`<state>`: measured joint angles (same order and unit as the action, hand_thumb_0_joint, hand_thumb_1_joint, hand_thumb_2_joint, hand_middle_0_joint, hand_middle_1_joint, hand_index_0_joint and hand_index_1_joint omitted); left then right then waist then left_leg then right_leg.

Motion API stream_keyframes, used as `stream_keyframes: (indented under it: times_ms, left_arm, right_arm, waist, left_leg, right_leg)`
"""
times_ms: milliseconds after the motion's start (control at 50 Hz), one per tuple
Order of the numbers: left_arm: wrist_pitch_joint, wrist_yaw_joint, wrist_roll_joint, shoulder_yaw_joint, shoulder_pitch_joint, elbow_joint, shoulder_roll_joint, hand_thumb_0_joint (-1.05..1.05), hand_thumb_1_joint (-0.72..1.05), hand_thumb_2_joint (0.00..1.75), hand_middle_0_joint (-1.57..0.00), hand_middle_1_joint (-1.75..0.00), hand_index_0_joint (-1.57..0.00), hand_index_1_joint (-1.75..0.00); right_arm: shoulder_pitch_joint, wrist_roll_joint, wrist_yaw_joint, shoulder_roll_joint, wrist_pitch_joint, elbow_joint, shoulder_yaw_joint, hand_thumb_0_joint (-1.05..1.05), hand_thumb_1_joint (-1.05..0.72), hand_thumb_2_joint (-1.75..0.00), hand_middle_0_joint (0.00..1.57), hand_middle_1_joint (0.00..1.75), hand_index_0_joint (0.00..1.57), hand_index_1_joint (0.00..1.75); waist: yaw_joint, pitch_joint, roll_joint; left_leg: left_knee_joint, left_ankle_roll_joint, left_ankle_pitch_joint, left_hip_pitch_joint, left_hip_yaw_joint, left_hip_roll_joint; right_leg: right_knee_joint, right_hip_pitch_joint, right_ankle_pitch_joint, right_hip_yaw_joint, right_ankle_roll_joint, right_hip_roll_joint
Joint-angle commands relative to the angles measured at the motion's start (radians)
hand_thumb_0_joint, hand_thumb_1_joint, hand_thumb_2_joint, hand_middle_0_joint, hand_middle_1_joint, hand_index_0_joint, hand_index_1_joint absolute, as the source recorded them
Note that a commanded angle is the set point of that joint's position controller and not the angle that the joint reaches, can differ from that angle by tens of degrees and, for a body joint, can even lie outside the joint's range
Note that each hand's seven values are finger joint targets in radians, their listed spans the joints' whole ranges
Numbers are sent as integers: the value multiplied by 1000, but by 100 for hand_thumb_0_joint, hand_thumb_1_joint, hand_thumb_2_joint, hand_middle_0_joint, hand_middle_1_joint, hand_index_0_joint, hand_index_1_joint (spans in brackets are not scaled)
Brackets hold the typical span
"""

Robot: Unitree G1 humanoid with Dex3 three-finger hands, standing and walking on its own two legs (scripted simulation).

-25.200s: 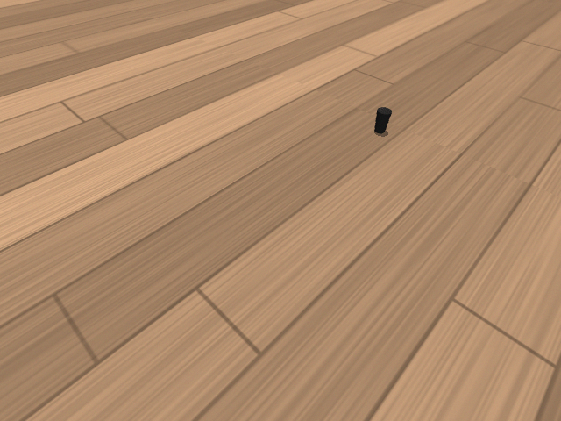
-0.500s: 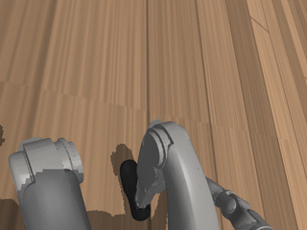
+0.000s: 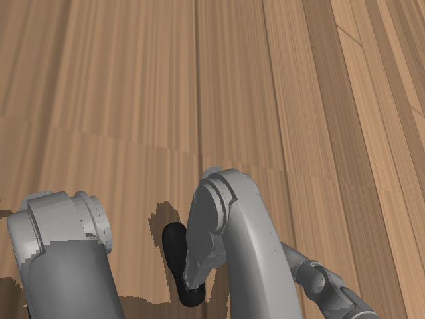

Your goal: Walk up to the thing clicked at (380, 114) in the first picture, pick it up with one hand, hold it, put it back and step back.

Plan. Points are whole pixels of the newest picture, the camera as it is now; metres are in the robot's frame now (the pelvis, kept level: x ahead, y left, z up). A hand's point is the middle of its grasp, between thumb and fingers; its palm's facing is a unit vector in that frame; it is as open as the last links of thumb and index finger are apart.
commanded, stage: withdraw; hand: left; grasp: from the side
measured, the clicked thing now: out of the picture +0.39 +0.31 -0.20
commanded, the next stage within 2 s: rise in 0.36 s
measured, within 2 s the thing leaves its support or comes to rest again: rests again in 0.60 s
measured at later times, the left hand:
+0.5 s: hand out of the picture +0.36 +0.39 -0.08, palm faces +0.51 -0.86 -0.02, open 17.7 cm
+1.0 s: hand out of the picture +0.26 +0.36 +0.04, palm faces +0.31 -0.82 -0.48, open 17.5 cm
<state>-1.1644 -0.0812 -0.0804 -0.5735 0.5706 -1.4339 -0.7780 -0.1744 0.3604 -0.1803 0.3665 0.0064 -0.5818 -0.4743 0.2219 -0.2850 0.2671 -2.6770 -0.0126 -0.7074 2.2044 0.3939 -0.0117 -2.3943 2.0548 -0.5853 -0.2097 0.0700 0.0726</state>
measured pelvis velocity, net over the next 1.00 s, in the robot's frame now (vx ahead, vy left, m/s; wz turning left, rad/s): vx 0.02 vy -0.02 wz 0.19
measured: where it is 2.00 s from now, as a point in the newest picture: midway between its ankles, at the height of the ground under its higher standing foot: (134, 309)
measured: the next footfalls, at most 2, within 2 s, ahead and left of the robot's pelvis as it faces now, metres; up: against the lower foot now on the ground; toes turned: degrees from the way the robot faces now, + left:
none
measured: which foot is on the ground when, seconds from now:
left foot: down 0.00-1.00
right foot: down 0.00-1.00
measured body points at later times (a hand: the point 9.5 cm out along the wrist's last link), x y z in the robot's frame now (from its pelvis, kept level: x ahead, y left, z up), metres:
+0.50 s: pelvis +0.01 +0.00 +0.02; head +0.18 +0.18 +0.40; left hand +0.33 +0.44 -0.08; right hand +0.20 -0.23 -0.03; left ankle +0.08 +0.12 -0.25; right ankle +0.15 -0.13 -0.25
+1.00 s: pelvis +0.02 -0.02 +0.14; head +0.21 +0.06 +0.54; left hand +0.24 +0.40 +0.07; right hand +0.23 -0.23 +0.01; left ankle +0.08 +0.12 -0.25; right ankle +0.15 -0.14 -0.25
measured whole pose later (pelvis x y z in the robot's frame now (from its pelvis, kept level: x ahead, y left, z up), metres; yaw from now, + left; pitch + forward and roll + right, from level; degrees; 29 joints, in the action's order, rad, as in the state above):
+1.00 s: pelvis +0.02 -0.02 +0.14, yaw +11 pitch +33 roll -6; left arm -0.14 0.01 0.04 -0.35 0.14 -0.51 -0.51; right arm 0.07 -0.03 -0.03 0.26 0.14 -0.58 -0.01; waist 0.02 0.14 -0.01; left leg -2.13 0.00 -0.67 2.04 0.10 -0.04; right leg -2.05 1.99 -0.63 -0.02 0.05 -0.02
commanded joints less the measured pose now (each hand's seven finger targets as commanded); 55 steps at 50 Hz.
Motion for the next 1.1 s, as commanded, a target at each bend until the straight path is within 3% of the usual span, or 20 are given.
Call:
stream_keyframes:
  times_ms: [0, 20, 40, 100, 200, 280, 320, 380, 420, 440, 460, 480, 520, 620, 680, 720, 800, 920, 1020, 1080]
  left_arm:
    - [-72, 3, 0, 13, 215, 148, -151, 0, -60, 10, -6, -3, -5, -5]
    - [-77, 5, 3, -16, 223, 186, -207, 0, -58, 10, -6, -3, -5, -4]
    - [-71, 13, 10, 3, 200, 153, -189, 0, -54, 11, -5, -3, -5, -4]
    - [-68, 27, 7, -38, 223, 249, -253, 0, -54, 11, -5, -3, -5, -4]
    - [4, 62, -4, -93, 174, 459, -302, 0, -55, 10, -5, -3, -5, -4]
    - [118, 142, -31, -33, 119, 505, -193, 0, -58, 8, -5, -2, -5, -3]
    - [191, 191, -59, 21, 56, 418, -96, 0, -61, 6, -5, -3, -6, -3]
    - [240, 238, -106, -2, 77, 474, -100, 0, -61, 5, -3, -3, -5, -2]
    - [266, 262, -127, 32, 89, 437, -24, 0, -61, 5, -3, -2, -5, -1]
    - [269, 262, -126, 24, 105, 448, -36, 0, -58, 7, -2, -2, -4, -1]
    - [269, 259, -124, 5, 130, 451, -53, 0, -50, 5, -2, 0, 0, 0]
    - [338, 227, 54, -38, 124, 445, -303, 0, -51, 7, -5, -3, -4, -4]
    - [396, 216, 49, 6, 205, 517, -188, 0, -53, 9, -6, -4, -4, -5]
    - [543, 170, 121, -67, 161, 657, -319, 0, -52, 7, -5, -6, -5, -6]
    - [640, 160, 133, -34, 14, 695, -215, 0, -61, 2, -4, -4, -4, -4]
    - [708, 155, 134, 22, -68, 729, -114, 0, -61, 2, -4, -4, -4, -4]
    - [836, 130, 127, 109, -191, 877, -9, 0, -60, 3, -5, -5, -5, -5]
    - [994, 63, 115, 143, -319, 1136, 4, 0, -52, 7, -5, -6, -5, -6]
    - [1077, 11, 109, 136, -394, 1273, -1, 0, -55, 5, -5, -5, -5, -5]
    - [1124, -12, 97, 189, -490, 1249, 97, 0, -57, 4, -5, -5, -5, -5]
  right_arm:
    - [22, 3, 16, 356, 8, 8, 123, 0, -89, -90, 20, 30, 20, 30]
    - [16, 2, 21, 362, 6, 18, 125, 0, -88, -90, 20, 30, 20, 30]
    - [29, 2, 22, 353, 10, -5, 124, 0, -88, -90, 20, 30, 20, 30]
    - [38, -3, 26, 359, 16, -5, 134, 0, -89, -90, 20, 30, 20, 30]
    - [88, -27, 33, 350, 30, -2, 181, 0, -89, -90, 20, 30, 20, 30]
    - [125, -76, 47, 333, 42, -10, 233, 0, -90, -90, 20, 30, 20, 30]
    - [135, -107, 58, 316, 44, 5, 242, 0, -90, -90, 20, 30, 20, 30]
    - [152, -141, 71, 304, 38, 9, 268, 0, -88, -90, 20, 30, 20, 30]
    - [154, -158, 72, 300, 32, 23, 283, 0, -87, -89, 20, 30, 20, 30]
    - [153, -163, 73, 291, 26, 19, 291, 0, -86, -89, 20, 30, 20, 30]
    - [161, -166, 75, 291, 25, 20, 294, 0, -78, -88, 20, 30, 20, 30]
    - [209, -206, 87, 272, 41, -36, 364, 0, -86, -91, 20, 30, 20, 30]
    - [221, -219, 82, 255, 54, 0, 378, 0, -91, -91, 20, 30, 20, 30]
    - [282, -260, 92, 226, 77, -6, 430, 0, -90, -90, 20, 30, 20, 30]
    - [290, -292, 97, 198, 86, 9, 471, 0, -90, -90, 20, 30, 20, 30]
    - [299, -313, 103, 181, 91, 25, 499, 0, -90, -90, 20, 30, 20, 30]
    - [308, -351, 119, 151, 98, 64, 540, 0, -90, -90, 20, 30, 20, 30]
    - [309, -391, 167, 120, 99, 134, 562, 0, -90, -90, 20, 30, 20, 30]
    - [318, -402, 220, 82, 83, 168, 557, 0, -90, -90, 20, 30, 20, 30]
    - [314, -404, 245, 47, 61, 169, 548, 0, -90, -90, 20, 30, 20, 30]
  waist:
    - [113, 494, -514]
    - [97, 519, -527]
    - [98, 514, -535]
    - [77, 553, -587]
    - [7, 698, -722]
    - [-5, 676, -739]
    - [17, 637, -635]
    - [-15, 650, -556]
    - [-1, 642, -516]
    - [-7, 641, -505]
    - [-8, 644, -496]
    - [-90, 762, -621]
    - [-60, 835, -668]
    - [-126, 891, -721]
    - [-166, 912, -698]
    - [-161, 927, -646]
    - [-158, 970, -489]
    - [-182, 1029, -374]
    - [-212, 1056, -380]
    - [-195, 991, -328]
  left_leg:
    - [370, -23, 39, -344, -104, -60]
    - [366, -21, 49, -346, -106, -59]
    - [367, -22, 55, -354, -109, -60]
    - [382, -28, 68, -392, -113, -62]
    - [438, -46, 149, -505, -136, -57]
    - [481, -46, 129, -480, -147, -51]
    - [474, -28, 70, -397, -155, -45]
    - [474, -11, 50, -345, -164, -36]
    - [482, -7, 29, -334, -154, -33]
    - [481, -5, 16, -328, -156, -34]
    - [484, -4, 15, -331, -153, -33]
    - [543, -7, 64, -463, -198, -32]
    - [571, -16, 88, -510, -195, -42]
    - [636, -9, 85, -543, -239, -31]
    - [696, -6, 77, -557, -254, -26]
    - [727, 0, 74, -568, -261, -20]
    - [766, 24, 61, -556, -286, -8]
    - [915, 42, -7, -628, -311, -5]
    - [1025, 42, 55, -769, -344, -4]
    - [1070, 46, 92, -801, -373, 0]
  right_leg:
    - [140, -214, 82, -148, -67, 28]
    - [137, -220, 91, -144, -68, 30]
    - [135, -222, 89, -139, -68, 27]
    - [130, -224, 94, -130, -72, 24]
    - [124, -227, 135, -102, -88, 13]
    - [131, -145, 117, -81, -96, 0]
    - [160, -138, 82, -75, -92, -1]
    - [181, -132, 68, -62, -89, -5]
    - [179, -101, 54, -63, -90, -11]
    - [184, -95, 41, -58, -90, -11]
    - [184, -94, 39, -56, -89, -13]
    - [210, -93, 39, -24, -99, -28]
    - [201, -73, 52, -13, -103, -31]
    - [231, -68, 28, 24, -115, -40]
    - [257, -52, 13, 45, -121, -44]
    - [300, -69, 11, 55, -120, -48]
    - [421, -166, -10, 86, -112, -49]
    - [612, -369, -62, 125, -101, -50]
    - [753, -565, -23, 169, -97, -61]
    - [859, -682, -10, 200, -90, -66]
